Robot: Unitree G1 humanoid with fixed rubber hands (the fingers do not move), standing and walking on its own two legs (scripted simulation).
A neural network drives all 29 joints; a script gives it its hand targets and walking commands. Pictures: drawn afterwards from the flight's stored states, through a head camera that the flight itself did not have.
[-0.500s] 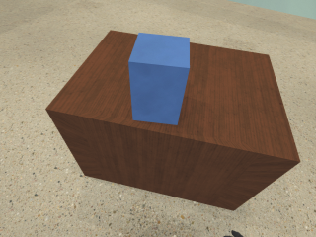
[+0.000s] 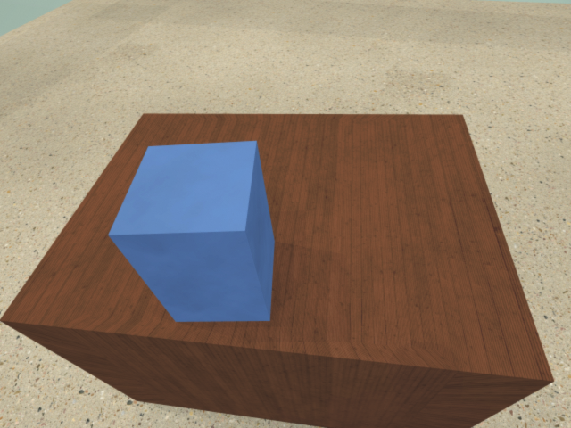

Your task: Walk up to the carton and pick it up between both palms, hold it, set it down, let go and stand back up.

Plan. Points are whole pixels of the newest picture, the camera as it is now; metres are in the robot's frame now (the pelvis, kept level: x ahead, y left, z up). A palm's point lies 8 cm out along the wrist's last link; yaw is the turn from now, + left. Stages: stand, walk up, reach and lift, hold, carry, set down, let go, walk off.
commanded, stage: walk up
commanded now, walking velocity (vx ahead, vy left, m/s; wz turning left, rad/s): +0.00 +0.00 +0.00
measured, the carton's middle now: (212, 238) +0.44 +0.13 +0.01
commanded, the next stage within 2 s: none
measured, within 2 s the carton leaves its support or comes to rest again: neither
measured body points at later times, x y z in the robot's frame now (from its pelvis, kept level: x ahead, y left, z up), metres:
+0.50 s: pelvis +0.04 +0.00 +0.02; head +0.04 +0.01 +0.47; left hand +0.04 +0.21 -0.15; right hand +0.10 -0.22 -0.14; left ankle +0.06 +0.10 -0.73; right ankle +0.07 -0.09 -0.73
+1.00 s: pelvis +0.04 +0.01 +0.01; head +0.07 -0.01 +0.46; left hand +0.02 +0.22 -0.14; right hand +0.02 -0.20 -0.16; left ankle +0.02 +0.11 -0.67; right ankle +0.07 -0.09 -0.73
